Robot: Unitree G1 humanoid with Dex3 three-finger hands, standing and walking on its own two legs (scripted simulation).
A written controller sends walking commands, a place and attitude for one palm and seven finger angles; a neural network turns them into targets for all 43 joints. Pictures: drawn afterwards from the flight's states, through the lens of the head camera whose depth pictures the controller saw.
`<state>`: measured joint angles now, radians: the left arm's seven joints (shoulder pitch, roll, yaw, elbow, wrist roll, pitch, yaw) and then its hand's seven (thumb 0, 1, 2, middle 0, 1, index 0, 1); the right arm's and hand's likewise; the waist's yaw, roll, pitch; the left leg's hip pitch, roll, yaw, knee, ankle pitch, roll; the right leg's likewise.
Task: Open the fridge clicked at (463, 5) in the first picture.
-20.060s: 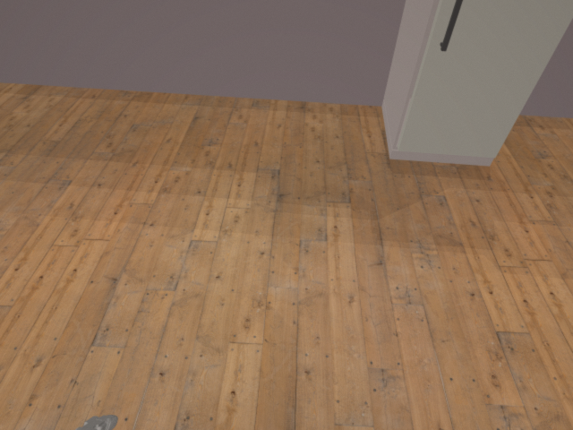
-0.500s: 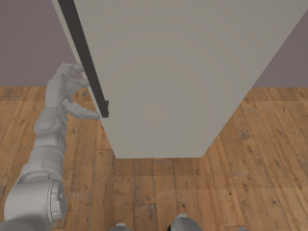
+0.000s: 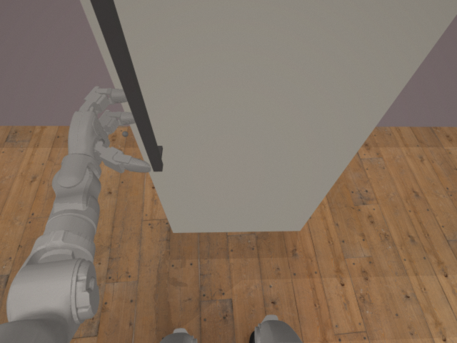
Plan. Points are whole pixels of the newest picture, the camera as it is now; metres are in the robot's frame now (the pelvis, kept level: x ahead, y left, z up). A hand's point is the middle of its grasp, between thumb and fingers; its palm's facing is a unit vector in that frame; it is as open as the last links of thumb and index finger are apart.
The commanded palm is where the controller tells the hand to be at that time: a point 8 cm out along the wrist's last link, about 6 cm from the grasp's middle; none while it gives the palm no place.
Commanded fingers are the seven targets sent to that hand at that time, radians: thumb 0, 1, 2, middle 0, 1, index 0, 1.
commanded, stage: slide the fingers in behind the handle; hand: left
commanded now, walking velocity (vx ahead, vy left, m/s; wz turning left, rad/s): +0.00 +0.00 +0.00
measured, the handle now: (137, 91) +0.50 +0.14 +0.14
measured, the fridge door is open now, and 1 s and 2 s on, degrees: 0 0 0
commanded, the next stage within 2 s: grip the handle and tug to test in 1.54 s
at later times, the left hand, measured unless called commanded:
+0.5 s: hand (137, 139) +0.44 +0.14 +0.09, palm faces -0.02 -1.00 -0.01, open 14.0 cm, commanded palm +0.41 +0.19 +0.09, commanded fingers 0.00 -0.50 0.30 -0.30 -1.20 -0.30 -1.20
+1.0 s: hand (149, 139) +0.44 +0.13 +0.08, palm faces -0.02 -1.00 -0.01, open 14.0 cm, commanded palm +0.41 +0.18 +0.09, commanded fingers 0.00 -0.50 0.30 -0.30 -1.20 -0.30 -1.20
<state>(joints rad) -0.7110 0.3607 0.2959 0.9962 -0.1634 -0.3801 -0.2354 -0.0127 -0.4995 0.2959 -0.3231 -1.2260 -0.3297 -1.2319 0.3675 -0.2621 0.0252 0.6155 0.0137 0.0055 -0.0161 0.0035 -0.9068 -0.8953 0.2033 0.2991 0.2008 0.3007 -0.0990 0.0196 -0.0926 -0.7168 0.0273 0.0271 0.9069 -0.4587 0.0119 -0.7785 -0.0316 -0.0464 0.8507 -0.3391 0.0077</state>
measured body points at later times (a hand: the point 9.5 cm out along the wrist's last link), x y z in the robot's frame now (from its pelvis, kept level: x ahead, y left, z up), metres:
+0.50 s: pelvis +0.01 -0.01 +0.01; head +0.08 -0.01 +0.45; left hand +0.43 +0.20 +0.09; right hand +0.09 -0.26 -0.11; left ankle -0.01 +0.11 -0.69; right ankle +0.04 -0.13 -0.69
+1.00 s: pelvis +0.00 -0.01 +0.00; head +0.08 -0.01 +0.45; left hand +0.44 +0.18 +0.09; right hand +0.07 -0.27 -0.11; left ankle -0.01 +0.11 -0.69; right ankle +0.04 -0.13 -0.69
